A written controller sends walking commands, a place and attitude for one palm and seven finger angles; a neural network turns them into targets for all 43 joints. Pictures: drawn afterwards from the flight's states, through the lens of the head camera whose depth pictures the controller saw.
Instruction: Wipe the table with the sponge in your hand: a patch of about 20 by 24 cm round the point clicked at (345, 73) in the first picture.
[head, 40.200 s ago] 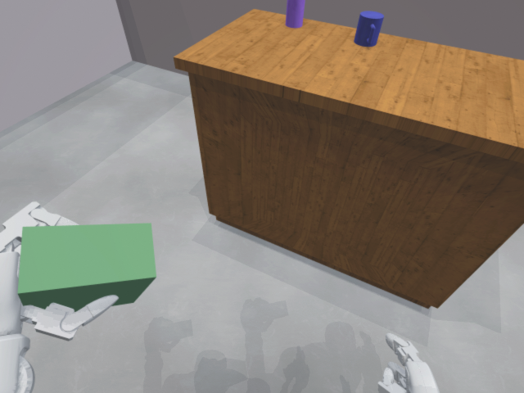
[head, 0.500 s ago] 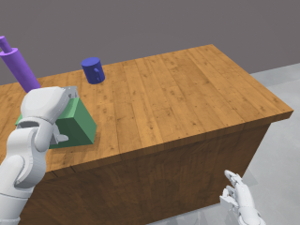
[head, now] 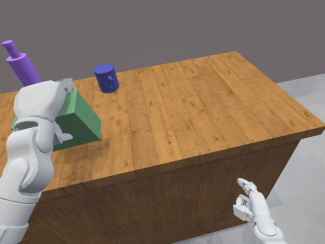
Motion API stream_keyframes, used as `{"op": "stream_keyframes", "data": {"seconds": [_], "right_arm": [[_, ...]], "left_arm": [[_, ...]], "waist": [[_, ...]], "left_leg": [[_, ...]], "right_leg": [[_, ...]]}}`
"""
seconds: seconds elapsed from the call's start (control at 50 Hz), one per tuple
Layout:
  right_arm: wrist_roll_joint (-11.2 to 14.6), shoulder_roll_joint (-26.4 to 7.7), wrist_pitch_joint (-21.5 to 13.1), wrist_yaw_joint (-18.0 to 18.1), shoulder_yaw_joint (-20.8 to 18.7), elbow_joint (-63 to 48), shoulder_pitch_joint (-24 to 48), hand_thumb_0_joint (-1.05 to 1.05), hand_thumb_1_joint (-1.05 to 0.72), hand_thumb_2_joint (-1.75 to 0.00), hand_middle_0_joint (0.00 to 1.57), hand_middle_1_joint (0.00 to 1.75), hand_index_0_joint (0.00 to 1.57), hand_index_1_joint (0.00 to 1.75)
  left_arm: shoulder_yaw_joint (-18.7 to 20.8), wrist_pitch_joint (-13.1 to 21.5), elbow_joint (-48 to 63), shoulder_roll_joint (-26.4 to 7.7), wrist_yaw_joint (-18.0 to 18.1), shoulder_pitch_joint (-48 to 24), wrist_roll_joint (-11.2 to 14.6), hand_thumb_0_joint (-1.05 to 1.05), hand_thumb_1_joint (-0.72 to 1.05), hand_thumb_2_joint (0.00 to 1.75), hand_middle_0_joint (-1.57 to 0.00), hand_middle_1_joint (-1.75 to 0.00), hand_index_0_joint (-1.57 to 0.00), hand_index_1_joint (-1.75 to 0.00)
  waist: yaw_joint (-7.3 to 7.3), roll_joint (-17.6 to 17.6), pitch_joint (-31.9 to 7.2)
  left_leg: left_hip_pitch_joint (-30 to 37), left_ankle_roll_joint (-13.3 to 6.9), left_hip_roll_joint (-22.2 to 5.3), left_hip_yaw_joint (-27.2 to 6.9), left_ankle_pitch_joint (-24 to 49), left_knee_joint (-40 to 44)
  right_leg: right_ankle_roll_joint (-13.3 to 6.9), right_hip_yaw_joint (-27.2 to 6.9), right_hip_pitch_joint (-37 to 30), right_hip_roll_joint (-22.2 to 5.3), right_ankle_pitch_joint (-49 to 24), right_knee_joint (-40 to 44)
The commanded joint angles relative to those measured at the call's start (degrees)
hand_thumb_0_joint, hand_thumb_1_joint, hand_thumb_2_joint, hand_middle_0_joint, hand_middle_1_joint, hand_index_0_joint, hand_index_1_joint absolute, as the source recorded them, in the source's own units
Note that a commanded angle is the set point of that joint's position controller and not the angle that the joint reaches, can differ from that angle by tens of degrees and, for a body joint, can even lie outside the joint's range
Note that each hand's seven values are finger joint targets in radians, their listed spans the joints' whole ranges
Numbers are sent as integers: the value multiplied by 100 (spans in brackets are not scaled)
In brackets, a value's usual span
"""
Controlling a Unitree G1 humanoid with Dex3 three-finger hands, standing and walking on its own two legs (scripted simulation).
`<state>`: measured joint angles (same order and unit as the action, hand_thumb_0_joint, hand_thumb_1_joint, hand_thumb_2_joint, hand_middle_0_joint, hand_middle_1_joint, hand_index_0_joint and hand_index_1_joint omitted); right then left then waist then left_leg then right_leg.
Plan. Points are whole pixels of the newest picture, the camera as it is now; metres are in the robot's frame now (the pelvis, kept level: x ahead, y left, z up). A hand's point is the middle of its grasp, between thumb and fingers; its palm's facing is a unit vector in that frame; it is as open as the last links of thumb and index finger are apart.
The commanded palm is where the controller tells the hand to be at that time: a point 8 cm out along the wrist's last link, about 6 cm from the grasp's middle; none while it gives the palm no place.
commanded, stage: move the sponge above the wiping area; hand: left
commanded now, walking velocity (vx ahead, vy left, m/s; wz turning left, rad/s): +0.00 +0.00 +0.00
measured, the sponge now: (66, 128) +0.29 +0.30 +0.17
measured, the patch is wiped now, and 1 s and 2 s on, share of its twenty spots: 0.10 0.10 0.10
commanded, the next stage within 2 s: lower the sponge onto the table in 0.72 s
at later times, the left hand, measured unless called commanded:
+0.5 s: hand (54, 114) +0.28 +0.30 +0.22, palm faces +0.23 -0.05 -0.97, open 10.1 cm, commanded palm +0.23 +0.28 +0.27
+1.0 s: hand (57, 128) +0.27 +0.29 +0.19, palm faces +0.14 -0.09 -0.99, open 10.1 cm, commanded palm +0.22 +0.28 +0.27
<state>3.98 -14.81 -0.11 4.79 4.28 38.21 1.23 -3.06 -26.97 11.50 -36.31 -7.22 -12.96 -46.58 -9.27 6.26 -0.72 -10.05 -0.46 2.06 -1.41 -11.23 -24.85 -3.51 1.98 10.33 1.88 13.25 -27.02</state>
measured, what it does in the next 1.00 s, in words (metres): stands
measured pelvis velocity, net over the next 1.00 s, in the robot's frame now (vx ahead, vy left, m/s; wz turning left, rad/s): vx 0.00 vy -0.01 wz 0.00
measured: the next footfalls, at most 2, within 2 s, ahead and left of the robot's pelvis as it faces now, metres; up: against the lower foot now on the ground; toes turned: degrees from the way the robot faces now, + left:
none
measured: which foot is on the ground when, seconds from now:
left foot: down 0.00-1.00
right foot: down 0.00-1.00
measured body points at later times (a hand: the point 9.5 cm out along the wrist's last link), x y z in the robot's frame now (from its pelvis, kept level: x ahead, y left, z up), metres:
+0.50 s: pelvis +0.01 -0.01 +0.00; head -0.01 -0.06 +0.45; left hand +0.27 +0.30 +0.27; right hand +0.27 -0.19 -0.07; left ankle +0.03 +0.12 -0.74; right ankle +0.02 -0.08 -0.74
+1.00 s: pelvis +0.00 -0.01 +0.00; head -0.02 -0.07 +0.44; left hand +0.25 +0.29 +0.24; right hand +0.27 -0.20 -0.07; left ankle +0.03 +0.12 -0.74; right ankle +0.02 -0.08 -0.74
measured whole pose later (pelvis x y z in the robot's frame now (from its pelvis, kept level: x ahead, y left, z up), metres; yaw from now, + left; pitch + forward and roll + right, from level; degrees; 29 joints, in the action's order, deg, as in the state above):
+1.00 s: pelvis +0.00 -0.01 +0.00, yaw +0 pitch -3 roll +1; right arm 5.1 -16.3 0.7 4.7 4.2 35.8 -0.5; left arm 0.5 -30.4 10.1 -36.2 -11.9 -8.1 -44.6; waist -7.6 7.6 -1.2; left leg -12.0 0.1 1.4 -1.8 -11.7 -26.3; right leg -4.0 2.4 11.9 2.6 13.4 -27.9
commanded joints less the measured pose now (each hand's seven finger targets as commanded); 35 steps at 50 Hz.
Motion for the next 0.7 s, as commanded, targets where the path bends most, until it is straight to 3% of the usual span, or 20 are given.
{"op": "stream_keyframes", "data": {"seconds": [0.0, 0.06, 0.1, 0.16, 0.18, 0.2, 0.24, 0.28, 0.3, 0.36, 0.38, 0.4, 0.46, 0.48, 0.5, 0.56, 0.58, 0.6, 0.66, 0.68], "right_arm": [[55, -505, -237, -22, -129, -1161, 1313, 0, -90, -90, 20, 30, 20, 30], [86, -507, -131, -122, -145, -1336, 1292, 0, -90, -90, 20, 30, 20, 30], [65, -498, -118, -129, -98, -1433, 1358, 0, -90, -90, 20, 30, 20, 30], [-9, -535, -111, -72, -109, -1395, 1287, 0, -90, -90, 20, 30, 20, 30], [-6, -527, -170, -47, -62, -1420, 1506, 0, -90, -90, 20, 30, 20, 30], [-88, -489, -193, -24, -80, -1428, 1360, 0, -90, -90, 20, 30, 20, 30], [-128, -489, -226, -25, -106, -1269, 1195, 0, -90, -90, 20, 30, 20, 30], [-56, -510, -262, -32, -125, -1213, 1372, 0, -90, -90, 20, 30, 20, 30], [-81, -482, -230, -38, -122, -1149, 1244, 0, -90, -90, 20, 30, 20, 30], [14, -509, -182, -66, -153, -1057, 1233, 0, -90, -90, 20, 30, 20, 30], [78, -488, -221, -53, -124, -1147, 1459, 0, -90, -90, 20, 30, 20, 30], [44, -531, -175, -37, -138, -1160, 1256, 0, -90, -90, 20, 30, 20, 30], [113, -561, -125, -50, -144, -1234, 1185, 0, -90, -90, 20, 30, 20, 30], [153, -497, -189, -54, -96, -1320, 1399, 0, -90, -90, 20, 30, 20, 30], [93, -561, -184, -40, -126, -1363, 1229, 0, -90, -90, 20, 30, 20, 30], [24, -556, -221, -8, -143, -1382, 1223, 0, -90, -90, 20, 30, 20, 30], [26, -514, -307, 4, -112, -1457, 1451, 0, -90, -90, 20, 30, 20, 30], [-101, -521, -328, 20, -115, -1424, 1258, 0, -90, -90, 20, 30, 20, 30], [-142, -475, -325, -2, -154, -1250, 1089, 0, -90, -90, 20, 30, 20, 30], [-98, -493, -373, 7, -156, -1250, 1273, 0, -90, -90, 20, 30, 20, 30]], "left_arm": [[615, -295, 535, -749, -28, -1175, 48, 0, 10, 130, -120, -160, -120, -160], [614, -381, 1109, -711, -214, -406, 64, 0, 10, 130, -120, -160, -120, -160], [574, -425, 1342, -707, -263, -515, 21, 0, 10, 130, -120, -160, -120, -160], [1135, -314, 1725, -1546, -143, -1010, -266, 0, 10, 130, -120, -160, -120, -160], [1376, -285, 2079, -1956, -61, -1434, -391, 0, 10, 130, -120, -160, -120, -160], [1264, -217, 2201, -1899, 32, -1891, -497, 0, 10, 130, -120, -160, -120, -160], [1276, -137, 1774, -1920, 204, -1933, -633, 0, 10, 130, -120, -160, -120, -160], [1596, -178, 1614, -2206, 310, -1898, -624, 0, 10, 130, -120, -160, -120, -160], [1276, -203, 1341, -1805, 309, -1995, -532, 0, 10, 130, -120, -160, -120, -160], [1114, -318, 717, -1441, 138, -1479, -159, 0, 10, 130, -120, -160, -120, -160], [1145, -388, 710, -1386, 38, -1211, -60, 0, 10, 130, -120, -160, -120, -160], [908, -411, 570, -1118, -74, -1030, 47, 0, 10, 130, -120, -160, -120, -160], [718, -424, 587, -991, -338, -660, 78, 0, 10, 130, -120, -160, -120, -160], [653, -426, 692, -904, -386, -702, 35, 0, 10, 130, -120, -160, -120, -160], [567, -368, 877, -873, -416, -746, 36, 0, 10, 130, -120, -160, -120, -160], [930, -162, 1482, -1519, -382, -1097, -232, 0, 10, 130, -120, -160, -120, -160], [1219, -94, 1924, -1895, -309, -1322, -324, 0, 10, 130, -120, -160, -120, -160], [1237, -3, 2051, -1996, -210, -1641, -447, 0, 10, 130, -120, -160, -120, -160], [1734, 212, 1820, -2359, 95, -1521, -581, 0, 10, 130, -120, -160, -120, -160], [1999, 207, 1812, -2580, 188, -1606, -492, 0, 10, 130, -120, -160, -120, -160]], "waist": [[122, -378, -1021], [116, -486, -1291], [149, -537, -1306], [112, -590, -1478], [66, -162, -1628], [49, -38, -1806], [61, 123, -1663], [-33, 303, -1553], [36, 135, -1530], [75, -298, -1184], [45, -257, -1106], [108, -540, -1141], [226, -672, -1002], [236, -614, -1063], [237, -656, -1201], [195, -542, -1571], [128, -187, -1700], [68, -6, -1928], [7, -2, -1721], [-46, 157, -1633]], "left_leg": [[76, -19, -81, -189, 654, 307], [126, -48, -99, -162, 955, 205], [76, -75, -104, -172, 878, 176], [175, -123, -48, -209, 966, 137], [279, -125, -26, -269, 941, 144], [323, -143, 24, -234, 1149, 139], [413, -107, 44, -255, 1280, 161], [443, -82, 59, -336, 1214, 168], [363, -74, 45, -261, 1265, 183], [196, -47, -18, -216, 1063, 188], [200, -55, -21, -238, 995, 170], [77, -69, -52, -174, 960, 157], [1, -87, -75, -129, 827, 77], [48, -83, -74, -165, 734, 71], [36, -111, -78, -149, 748, 45], [190, -162, -1, -152, 917, -46], [303, -165, 21, -226, 948, -71], [295, -174, 55, -206, 1158, -77], [364, -123, 86, -217, 1362, -41], [377, -107, 87, -305, 1240, -28]], "right_leg": [[-43, -462, -238, -232, -552, 577], [13, -394, -421, -227, -1049, 429], [-2, -390, -401, -218, -937, 403], [-6, -507, -418, -183, -836, 363], [-95, -741, -426, -120, -673, 367], [-104, -564, -576, -160, -787, 298], [-148, -584, -463, -121, -762, 412], [-265, -950, -440, -70, -687, 477], [-203, -667, -512, -138, -809, 454], [-69, -626, -369, -218, -891, 553], [-121, -821, -316, -181, -860, 566], [-21, -543, -409, -260, -962, 522], [86, -525, -253, -285, -985, 513], [26, -656, -174, -232, -796, 527], [54, -504, -293, -289, -861, 467], [63, -618, -415, -297, -933, 365], [-31, -856, -416, -220, -832, 349], [-54, -668, -614, -285, -982, 253], [-107, -783, -538, -231, -1054, 365], [-211, -1080, -498, -163, -906, 423]]}}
